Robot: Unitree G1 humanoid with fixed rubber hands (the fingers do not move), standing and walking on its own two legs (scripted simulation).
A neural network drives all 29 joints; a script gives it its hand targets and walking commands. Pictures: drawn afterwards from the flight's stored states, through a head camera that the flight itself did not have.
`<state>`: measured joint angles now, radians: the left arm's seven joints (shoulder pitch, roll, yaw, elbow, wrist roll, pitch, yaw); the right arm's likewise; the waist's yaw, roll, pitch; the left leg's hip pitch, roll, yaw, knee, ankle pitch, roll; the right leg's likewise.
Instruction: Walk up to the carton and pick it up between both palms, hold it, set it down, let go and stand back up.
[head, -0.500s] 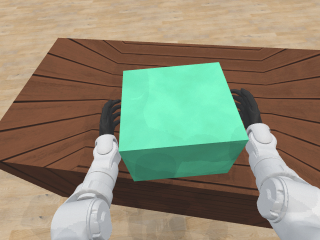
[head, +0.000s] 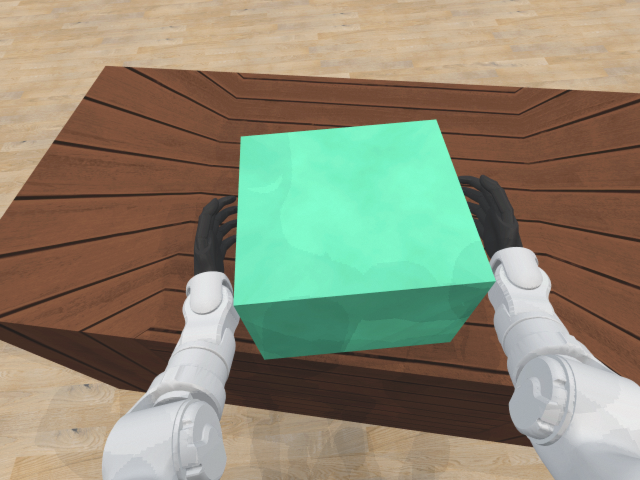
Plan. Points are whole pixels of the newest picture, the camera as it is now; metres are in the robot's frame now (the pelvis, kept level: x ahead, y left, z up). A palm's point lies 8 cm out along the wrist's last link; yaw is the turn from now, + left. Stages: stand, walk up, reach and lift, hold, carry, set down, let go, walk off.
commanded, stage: set down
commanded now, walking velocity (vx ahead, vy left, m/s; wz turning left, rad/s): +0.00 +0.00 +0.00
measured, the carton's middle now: (348, 242) +0.45 +0.02 -0.03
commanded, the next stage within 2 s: none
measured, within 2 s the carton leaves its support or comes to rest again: neither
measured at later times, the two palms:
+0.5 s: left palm (210, 259) +0.38 +0.20 +0.01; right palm (499, 237) +0.44 -0.17 +0.03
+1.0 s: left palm (193, 259) +0.39 +0.23 -0.01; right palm (538, 221) +0.48 -0.23 +0.01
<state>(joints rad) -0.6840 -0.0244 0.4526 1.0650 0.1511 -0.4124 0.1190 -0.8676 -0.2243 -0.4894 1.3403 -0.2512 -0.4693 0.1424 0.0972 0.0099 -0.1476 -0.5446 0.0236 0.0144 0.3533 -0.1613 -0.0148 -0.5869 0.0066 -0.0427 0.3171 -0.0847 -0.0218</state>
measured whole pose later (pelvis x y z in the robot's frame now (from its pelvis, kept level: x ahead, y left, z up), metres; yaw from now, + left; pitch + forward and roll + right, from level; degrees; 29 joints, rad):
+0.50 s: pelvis +0.00 +0.00 +0.00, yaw +0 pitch +20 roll +0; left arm -0.67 -0.03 0.48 1.02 0.23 -0.38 0.11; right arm -0.84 -0.20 -0.53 1.29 -0.30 -0.44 0.15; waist 0.10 -0.01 -0.15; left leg -0.53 0.03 0.02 0.34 -0.16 -0.02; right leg -0.58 0.01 -0.04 0.32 -0.09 -0.02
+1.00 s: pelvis -0.01 -0.02 -0.03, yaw -2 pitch +29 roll +0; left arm -0.87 0.22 0.00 1.34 -0.30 -0.39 0.08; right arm -1.07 -0.47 0.27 1.58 0.51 -0.39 0.11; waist 0.19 -0.01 -0.27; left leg -0.88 0.07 0.02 0.68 -0.30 -0.05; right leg -0.94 0.05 -0.04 0.63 -0.20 -0.05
